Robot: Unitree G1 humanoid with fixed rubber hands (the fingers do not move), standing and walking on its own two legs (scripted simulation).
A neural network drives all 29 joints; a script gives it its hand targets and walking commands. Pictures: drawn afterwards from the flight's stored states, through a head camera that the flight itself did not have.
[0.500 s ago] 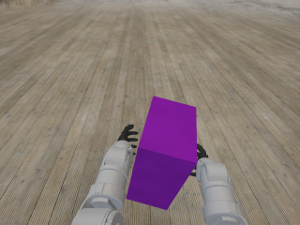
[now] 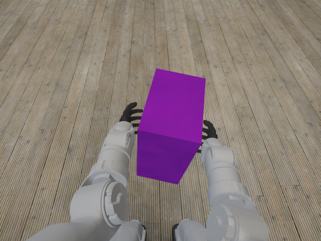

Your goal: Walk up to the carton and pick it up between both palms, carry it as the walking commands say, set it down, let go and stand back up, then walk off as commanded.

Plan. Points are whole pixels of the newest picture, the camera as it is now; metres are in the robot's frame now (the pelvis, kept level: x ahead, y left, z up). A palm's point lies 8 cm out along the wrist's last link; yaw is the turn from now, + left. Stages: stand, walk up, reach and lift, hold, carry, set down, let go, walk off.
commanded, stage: set down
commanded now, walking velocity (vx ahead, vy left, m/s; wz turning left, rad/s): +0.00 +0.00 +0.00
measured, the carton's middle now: (167, 131) +0.42 -0.02 -0.06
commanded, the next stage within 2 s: none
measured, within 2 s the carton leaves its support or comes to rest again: neither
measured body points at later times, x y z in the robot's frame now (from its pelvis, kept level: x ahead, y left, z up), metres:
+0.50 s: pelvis +0.06 +0.02 -0.02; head +0.20 +0.03 +0.40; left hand +0.43 +0.11 -0.09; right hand +0.38 -0.13 -0.11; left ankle +0.09 +0.13 -0.72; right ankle +0.10 -0.11 -0.72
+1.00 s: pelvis +0.02 +0.03 -0.10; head +0.23 +0.03 +0.30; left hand +0.46 +0.11 -0.17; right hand +0.42 -0.12 -0.19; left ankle +0.09 +0.13 -0.72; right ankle +0.10 -0.11 -0.72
